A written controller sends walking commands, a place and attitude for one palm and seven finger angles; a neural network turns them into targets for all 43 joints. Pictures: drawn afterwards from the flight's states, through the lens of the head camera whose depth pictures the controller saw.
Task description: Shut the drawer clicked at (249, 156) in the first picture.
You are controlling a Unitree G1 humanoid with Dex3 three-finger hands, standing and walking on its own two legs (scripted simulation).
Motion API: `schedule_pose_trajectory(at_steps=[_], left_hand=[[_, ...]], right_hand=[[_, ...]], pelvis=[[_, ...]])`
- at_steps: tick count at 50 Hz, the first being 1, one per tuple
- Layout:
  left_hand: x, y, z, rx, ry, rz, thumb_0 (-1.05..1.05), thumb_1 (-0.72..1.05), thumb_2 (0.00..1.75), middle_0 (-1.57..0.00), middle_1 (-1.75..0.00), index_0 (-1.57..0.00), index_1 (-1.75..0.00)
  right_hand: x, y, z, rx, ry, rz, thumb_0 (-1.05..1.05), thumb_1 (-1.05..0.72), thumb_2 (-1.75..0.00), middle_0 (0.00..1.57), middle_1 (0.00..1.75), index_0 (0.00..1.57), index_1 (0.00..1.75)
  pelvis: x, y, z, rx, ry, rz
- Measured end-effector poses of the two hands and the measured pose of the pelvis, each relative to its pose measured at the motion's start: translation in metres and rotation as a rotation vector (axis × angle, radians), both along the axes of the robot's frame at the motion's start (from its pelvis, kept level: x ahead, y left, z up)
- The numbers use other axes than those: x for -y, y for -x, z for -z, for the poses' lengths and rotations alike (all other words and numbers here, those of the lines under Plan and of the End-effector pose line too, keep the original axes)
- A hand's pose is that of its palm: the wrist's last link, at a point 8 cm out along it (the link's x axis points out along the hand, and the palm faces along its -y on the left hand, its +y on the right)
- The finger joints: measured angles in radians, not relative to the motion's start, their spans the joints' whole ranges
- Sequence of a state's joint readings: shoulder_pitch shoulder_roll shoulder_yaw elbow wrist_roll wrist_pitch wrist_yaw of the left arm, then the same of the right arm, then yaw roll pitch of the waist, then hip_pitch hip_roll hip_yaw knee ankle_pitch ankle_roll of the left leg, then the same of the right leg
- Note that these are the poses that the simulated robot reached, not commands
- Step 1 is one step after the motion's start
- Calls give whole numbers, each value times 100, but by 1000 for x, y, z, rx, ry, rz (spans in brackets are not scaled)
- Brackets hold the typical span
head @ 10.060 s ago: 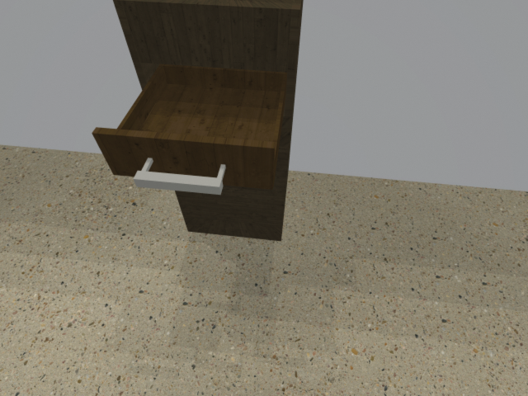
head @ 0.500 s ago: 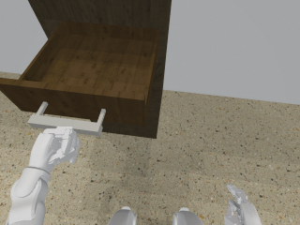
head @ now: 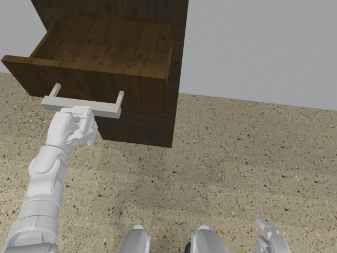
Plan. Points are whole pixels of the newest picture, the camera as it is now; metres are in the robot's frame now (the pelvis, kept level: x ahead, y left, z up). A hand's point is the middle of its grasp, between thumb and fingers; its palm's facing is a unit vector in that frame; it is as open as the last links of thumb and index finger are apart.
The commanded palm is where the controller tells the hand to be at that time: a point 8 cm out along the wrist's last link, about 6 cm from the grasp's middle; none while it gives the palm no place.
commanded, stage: push the drawer shut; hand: left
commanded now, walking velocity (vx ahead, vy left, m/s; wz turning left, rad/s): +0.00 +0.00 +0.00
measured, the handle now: (85, 99) +0.46 +0.22 +0.06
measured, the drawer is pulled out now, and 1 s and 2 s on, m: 0.22 0.10 0.00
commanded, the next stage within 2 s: none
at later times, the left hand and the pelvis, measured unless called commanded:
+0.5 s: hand (98, 110) +0.44 +0.19 +0.05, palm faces -0.12 -0.99 -0.04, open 3.0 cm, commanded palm +0.43 +0.23 +0.06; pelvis +0.01 +0.00 +0.00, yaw -1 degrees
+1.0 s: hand (104, 91) +0.49 +0.19 +0.05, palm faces -0.13 -0.99 -0.03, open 3.0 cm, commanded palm +0.50 +0.23 +0.06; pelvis +0.00 +0.00 -0.01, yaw -2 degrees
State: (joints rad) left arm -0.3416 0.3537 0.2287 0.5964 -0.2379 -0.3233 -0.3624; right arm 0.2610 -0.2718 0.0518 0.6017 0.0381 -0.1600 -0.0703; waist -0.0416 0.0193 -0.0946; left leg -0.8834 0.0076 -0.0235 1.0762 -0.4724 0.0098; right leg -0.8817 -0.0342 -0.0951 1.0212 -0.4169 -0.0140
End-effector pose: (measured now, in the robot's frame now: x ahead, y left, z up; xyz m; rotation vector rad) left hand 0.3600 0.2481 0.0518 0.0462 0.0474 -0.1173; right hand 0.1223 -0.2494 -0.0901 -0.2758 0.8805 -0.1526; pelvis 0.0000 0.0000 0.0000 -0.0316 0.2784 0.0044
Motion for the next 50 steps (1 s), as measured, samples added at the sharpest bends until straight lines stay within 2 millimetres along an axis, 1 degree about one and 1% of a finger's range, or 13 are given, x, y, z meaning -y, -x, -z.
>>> schedule_pose_trajectory(at_steps=[7, 13, 28, 36, 42, 50], left_hand=[[5, -21, 0, 3, 1, -3, 0, 84, 96, -139, -159, -140, -160], [7, -36, 0, 3, 0, -5, 0, 85, 96, -139, -159, -140, -160], [5, -66, 0, 1, 3, 0, -1, 80, 93, -139, -159, -140, -160], [4, -81, 1, 0, 10, 4, -2, 78, 94, -139, -159, -140, -160], [3, -98, 2, 1, 12, 8, -3, 75, 93, -139, -159, -140, -160], [6, -121, 1, -3, 18, 11, -2, 76, 93, -139, -159, -140, -160]], right_hand=[[2, 17, 4, -69, -5, 30, 1, -90, -90, 20, 30, 21, 30], [5, 26, 6, -123, -8, 53, 1, -91, -90, 20, 30, 21, 30], [11, 32, 10, -195, -2, 76, 1, -91, -90, 20, 30, 21, 30], [13, 39, 16, -229, 6, 77, 1, -91, -90, 20, 30, 21, 30], [15, 53, 20, -262, 17, 88, 1, -91, -90, 20, 30, 21, 30], [14, 80, 23, -324, 26, 120, 1, -91, -90, 20, 30, 21, 30]], pelvis=[[-1, -4, -1, -12, -3, 11], [-1, -9, -2, -22, -4, 19], [2, -14, -1, -47, -1, 23], [3, -11, 3, -63, 2, 21], [3, -7, 9, -85, 8, 20], [0, -3, 14, -112, 15, 28]])
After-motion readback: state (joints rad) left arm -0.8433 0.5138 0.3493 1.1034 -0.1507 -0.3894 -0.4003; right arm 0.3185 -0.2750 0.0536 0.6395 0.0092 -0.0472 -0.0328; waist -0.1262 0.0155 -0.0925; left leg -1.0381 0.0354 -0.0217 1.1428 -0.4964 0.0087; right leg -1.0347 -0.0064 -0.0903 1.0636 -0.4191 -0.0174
